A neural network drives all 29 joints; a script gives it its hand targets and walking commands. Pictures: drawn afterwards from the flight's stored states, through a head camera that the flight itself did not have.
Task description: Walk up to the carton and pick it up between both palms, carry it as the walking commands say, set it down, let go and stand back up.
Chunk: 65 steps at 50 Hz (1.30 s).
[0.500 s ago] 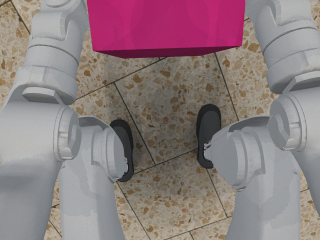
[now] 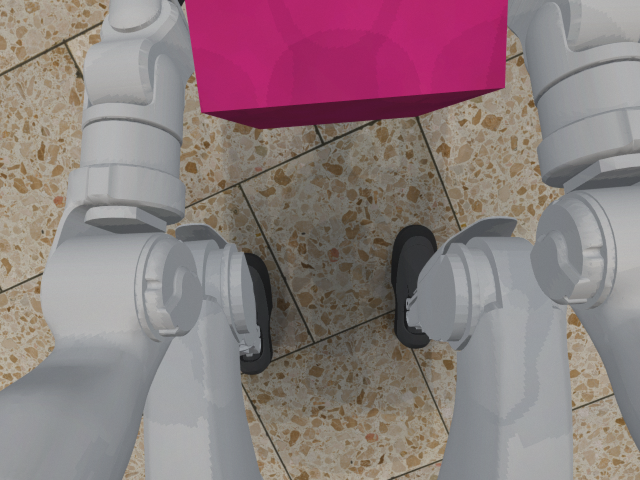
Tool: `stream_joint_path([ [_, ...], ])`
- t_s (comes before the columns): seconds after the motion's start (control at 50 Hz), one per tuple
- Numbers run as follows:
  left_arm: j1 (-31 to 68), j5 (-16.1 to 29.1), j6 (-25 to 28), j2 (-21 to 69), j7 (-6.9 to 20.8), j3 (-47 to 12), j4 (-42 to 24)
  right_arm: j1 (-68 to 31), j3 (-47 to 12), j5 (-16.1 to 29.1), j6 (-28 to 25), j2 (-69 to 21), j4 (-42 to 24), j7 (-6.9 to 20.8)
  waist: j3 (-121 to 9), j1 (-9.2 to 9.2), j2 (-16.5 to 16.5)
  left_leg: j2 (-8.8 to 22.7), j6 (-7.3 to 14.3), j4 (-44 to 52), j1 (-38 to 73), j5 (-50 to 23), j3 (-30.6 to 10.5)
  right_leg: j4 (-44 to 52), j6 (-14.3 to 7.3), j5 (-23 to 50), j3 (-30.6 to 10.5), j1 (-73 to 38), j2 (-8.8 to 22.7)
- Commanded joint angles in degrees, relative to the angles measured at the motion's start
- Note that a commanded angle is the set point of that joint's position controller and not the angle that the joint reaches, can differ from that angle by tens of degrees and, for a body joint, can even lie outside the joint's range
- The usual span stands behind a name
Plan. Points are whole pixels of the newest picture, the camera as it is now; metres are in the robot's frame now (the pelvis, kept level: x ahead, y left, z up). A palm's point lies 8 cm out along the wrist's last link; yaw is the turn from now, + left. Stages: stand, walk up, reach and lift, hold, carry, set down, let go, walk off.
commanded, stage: reach and lift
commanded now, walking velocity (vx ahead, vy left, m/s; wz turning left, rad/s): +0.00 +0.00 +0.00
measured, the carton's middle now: out of the picture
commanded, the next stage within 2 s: none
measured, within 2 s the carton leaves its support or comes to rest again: neither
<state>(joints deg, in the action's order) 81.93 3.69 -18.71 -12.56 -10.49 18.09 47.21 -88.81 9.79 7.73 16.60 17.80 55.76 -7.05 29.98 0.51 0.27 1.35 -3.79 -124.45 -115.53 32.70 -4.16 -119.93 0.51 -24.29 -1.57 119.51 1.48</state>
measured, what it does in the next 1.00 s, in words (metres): rises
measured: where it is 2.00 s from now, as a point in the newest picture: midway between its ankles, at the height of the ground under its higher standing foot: (332, 320)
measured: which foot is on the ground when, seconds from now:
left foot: down 0.00-1.00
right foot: down 0.00-1.00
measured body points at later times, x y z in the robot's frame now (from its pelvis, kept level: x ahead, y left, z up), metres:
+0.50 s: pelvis +0.00 +0.00 +0.04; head +0.33 +0.00 +0.33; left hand +0.55 +0.17 -0.05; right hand +0.58 -0.14 -0.04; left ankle +0.13 +0.14 -0.35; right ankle +0.17 -0.13 -0.35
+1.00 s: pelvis -0.01 +0.00 +0.10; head +0.31 +0.00 +0.40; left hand +0.53 +0.17 +0.03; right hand +0.56 -0.14 +0.03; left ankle +0.13 +0.14 -0.35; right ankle +0.17 -0.13 -0.35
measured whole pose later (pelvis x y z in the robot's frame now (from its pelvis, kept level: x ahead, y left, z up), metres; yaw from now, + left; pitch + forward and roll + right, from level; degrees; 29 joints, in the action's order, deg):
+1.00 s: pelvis -0.01 +0.00 +0.10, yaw +2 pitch +19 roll +0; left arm 73.3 -0.6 -28.3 -6.1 -9.4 23.4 29.6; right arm -77.1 18.7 -0.7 26.2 11.0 36.2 -4.3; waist 30.0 0.5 1.3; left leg -0.1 -3.8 -106.6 -95.7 29.6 -4.0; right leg -103.6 1.4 -24.3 -1.6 98.0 0.6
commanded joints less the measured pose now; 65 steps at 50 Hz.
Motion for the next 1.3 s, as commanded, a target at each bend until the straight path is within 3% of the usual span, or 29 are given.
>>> stream_joint_path([
  [0.0, 50.9, 5.4, 0.9, 56.1, 23.4, -27.9, -22.4, -33.3, -20.7, 4.3, 3.4, -74.8, -16.8, 17.5, -128.5, -7.09, -0.9, -8.0, 2.1, 16.5, 28.0, -9.0, 14.3, 10.8, 0.9, 8.8, 4.5, -56.5, -8.3],
  [0.02, 50.2, 5.4, 0.7, 56.2, 23.2, -28.1, -22.8, -32.9, -21.0, 4.7, 3.5, -74.9, -17.2, 17.4, -129.2, -7.59, -0.4, -8.1, 2.0, 16.4, 28.2, -9.9, 14.5, 10.5, 0.9, 9.7, 4.6, -56.3, -8.6],
  [0.06, 51.5, 6.6, -0.1, 57.7, 22.8, -29.7, -25.8, -34.1, -21.7, 5.1, 3.9, -75.3, -21.5, 16.9, -136.5, -5.97, -0.6, -8.6, 2.0, 16.4, 31.4, -12.4, 14.1, 10.5, 0.9, 13.0, 4.9, -60.3, -8.8],
  [0.08, 50.4, 7.0, -0.5, 58.1, 22.8, -30.3, -27.0, -34.2, -23.0, 5.8, 4.1, -75.6, -23.9, 16.6, -140.9, -6.14, -1.0, -9.1, 2.0, 16.6, 33.2, -14.7, 14.1, 10.5, 1.0, 16.0, 5.0, -63.2, -9.0],
  [0.12, 50.3, 7.1, -1.0, 58.0, 22.5, -30.8, -29.0, -31.7, -23.1, 5.9, 5.2, -75.9, -22.7, 16.4, -142.1, -5.92, 0.0, -9.2, 1.8, 17.1, 33.9, -15.2, 14.3, 11.0, 0.9, 16.8, 4.5, -64.4, -9.0],
  [0.2, 46.8, 6.3, -2.5, 60.4, 22.7, -31.9, -27.4, -27.7, -21.8, 4.1, 6.4, -76.6, -22.0, 16.9, -139.1, -4.11, 1.1, -9.6, 1.9, 19.3, 34.1, -13.7, 13.9, 12.6, 0.5, 15.7, 5.3, -62.4, -9.4],
  [0.22, 46.5, 6.2, -2.6, 60.6, 22.6, -32.5, -27.7, -28.0, -22.4, 4.1, 6.4, -76.5, -22.4, 17.0, -138.9, -4.39, 1.2, -9.6, 1.8, 19.4, 34.4, -13.8, 13.9, 12.8, 0.4, 15.4, 5.1, -61.5, -9.3],
  [0.3, 45.9, 5.0, -3.3, 62.2, 23.0, -32.6, -26.1, -22.7, -19.4, 1.0, 7.5, -77.7, -17.4, 17.6, -132.0, -2.24, 2.1, -9.7, 1.8, 22.0, 32.8, -10.0, 13.6, 15.6, 0.1, 11.4, 5.3, -58.0, -9.6],
  [0.34, 45.9, 4.6, -3.5, 62.4, 23.2, -32.6, -26.1, -23.0, -19.3, 0.4, 7.9, -78.1, -17.6, 18.0, -131.5, -2.33, 2.1, -9.9, 1.8, 23.1, 33.6, -9.7, 13.6, 16.9, 0.1, 10.7, 5.2, -57.6, -9.6],
  [0.5, 46.2, 6.4, -4.9, 64.2, 22.9, -35.3, -29.4, -26.9, -22.3, 1.4, 8.6, -77.0, -25.4, 17.8, -140.7, -0.39, 2.7, -10.8, 1.9, 25.4, 41.4, -13.2, 12.5, 19.7, 0.0, 13.7, 5.0, -63.3, -10.0],
  [0.58, 46.5, 7.2, -5.8, 64.6, 22.5, -36.1, -30.0, -27.8, -23.0, 1.3, 9.6, -76.6, -27.1, 17.6, -141.9, 0.43, 1.8, -11.0, 2.1, 27.5, 42.8, -11.2, 12.3, 22.1, 0.0, 11.7, 4.7, -65.5, -10.2],
  [0.68, 45.8, 6.2, -6.5, 64.6, 23.1, -34.2, -28.8, -24.3, -21.7, 0.2, 10.9, -79.6, -23.5, 18.0, -138.5, -0.35, 0.5, -11.2, 2.5, 30.0, 41.2, -7.8, 12.5, 25.2, 0.0, 7.8, 3.6, -66.6, -10.3],
  [0.72, 43.2, 5.7, -6.9, 65.8, 23.5, -33.7, -25.5, -23.3, -21.4, -0.4, 11.1, -79.6, -23.1, 18.1, -137.0, -0.07, 0.3, -11.2, 2.5, 30.6, 40.4, -7.5, 12.5, 26.6, 0.1, 6.9, 3.2, -67.1, -10.2],
  [0.86, 41.9, 5.9, -6.8, 65.9, 23.9, -35.5, -29.5, -21.3, -23.4, -0.4, 11.5, -81.3, -26.7, 17.8, -143.6, -0.59, 0.3, -11.9, 2.5, 33.0, 44.2, -11.9, 12.0, 28.4, 0.5, 12.6, 2.7, -73.5, -10.6],
  [0.88, 43.0, 6.1, -6.9, 65.5, 23.9, -35.8, -30.0, -21.0, -22.8, -1.1, 11.7, -81.2, -26.6, 17.7, -143.5, 0.72, -0.1, -11.9, 2.4, 33.0, 44.4, -11.2, 11.8, 28.8, 0.4, 12.0, 2.8, -73.3, -10.7],
  [0.9, 41.9, 6.2, -7.0, 65.7, 23.8, -36.7, -31.1, -22.4, -24.7, 0.0, 11.5, -80.9, -29.0, 17.7, -146.1, -0.41, 0.2, -11.9, 2.4, 33.3, 46.3, -12.7, 11.8, 28.9, 0.6, 13.4, 2.7, -74.7, -10.8],
  [0.92, 42.2, 6.4, -6.9, 65.7, 23.7, -36.8, -30.5, -21.2, -23.9, -0.7, 11.6, -80.9, -27.6, 17.7, -144.5, 0.35, -0.2, -12.0, 2.3, 33.7, 45.4, -12.0, 11.6, 29.3, 0.5, 12.9, 2.7, -74.6, -10.9],
  [0.96, 40.1, 5.8, -7.5, 65.9, 23.6, -36.8, -29.9, -22.6, -25.0, 0.3, 11.6, -80.3, -30.4, 17.5, -146.7, -0.73, 0.6, -12.2, 2.3, 34.7, 47.5, -12.3, 11.6, 29.8, 0.6, 13.0, 2.5, -76.5, -11.0],
  [0.98, 39.8, 6.4, -7.6, 66.6, 23.5, -37.4, -29.3, -21.8, -24.9, -0.5, 11.8, -79.8, -30.2, 17.4, -145.9, 0.28, -0.5, -12.2, 2.1, 35.1, 47.6, -12.5, 11.6, 30.6, 0.6, 13.2, 2.7, -76.9, -11.1],
  [1.04, 38.8, 5.9, -7.8, 66.6, 23.4, -37.9, -29.8, -20.8, -25.1, -0.6, 11.9, -79.7, -30.6, 17.5, -145.5, 0.69, 0.7, -12.2, 2.1, 36.6, 49.4, -12.3, 11.0, 31.5, 0.6, 13.2, 3.0, -77.2, -11.2],
  [1.06, 39.3, 5.6, -7.9, 66.3, 23.3, -37.5, -29.9, -20.6, -24.7, -0.8, 12.1, -80.0, -29.7, 17.5, -144.6, -0.17, 1.0, -12.2, 2.1, 37.7, 49.8, -11.7, 10.9, 32.1, 0.5, 12.1, 2.9, -77.1, -11.2],
  [1.08, 38.9, 6.0, -7.9, 67.3, 23.3, -38.1, -29.5, -20.4, -24.5, -1.3, 11.9, -79.7, -30.0, 17.5, -144.4, 1.17, 0.4, -12.2, 2.1, 37.9, 50.0, -11.4, 10.4, 32.7, 0.3, 12.0, 2.9, -77.7, -11.2],
  [1.1, 38.7, 5.7, -8.0, 66.9, 23.4, -37.7, -28.3, -19.7, -23.6, -1.8, 12.0, -79.3, -28.5, 17.6, -142.0, 1.38, 0.5, -12.1, 1.9, 38.4, 49.0, -10.3, 10.6, 33.2, 0.3, 11.2, 2.9, -76.8, -11.2],
  [1.14, 39.1, 5.0, -8.1, 66.6, 23.4, -36.9, -28.3, -19.7, -23.1, -1.9, 12.2, -79.5, -27.9, 18.0, -141.6, 0.59, 1.4, -12.0, 2.0, 39.3, 50.6, -9.8, 10.6, 34.5, 0.1, 9.3, 2.2, -76.7, -11.2],
  [1.24, 38.5, 5.3, -8.4, 67.8, 23.8, -36.5, -26.7, -19.8, -22.8, -2.6, 12.3, -79.2, -27.4, 18.4, -140.2, 1.83, 0.9, -11.9, 2.1, 41.4, 52.3, -8.8, 10.0, 36.7, -0.2, 7.6, 2.4, -78.0, -11.0],
  [1.26, 38.3, 4.9, -8.2, 67.6, 23.8, -36.5, -27.7, -20.2, -23.4, -2.2, 12.2, -80.2, -28.0, 18.6, -141.5, 0.77, 1.0, -12.0, 2.2, 42.0, 53.4, -9.4, 9.9, 36.9, -0.1, 8.1, 2.6, -78.7, -10.9],
  [1.28, 38.0, 5.2, -8.4, 68.3, 23.7, -37.0, -28.1, -20.3, -23.0, -2.1, 12.3, -79.9, -27.7, 18.7, -141.9, 1.71, 1.5, -11.8, 2.2, 42.7, 55.6, -9.3, 9.7, 37.4, -0.1, 7.9, 3.0, -78.4, -10.9],
])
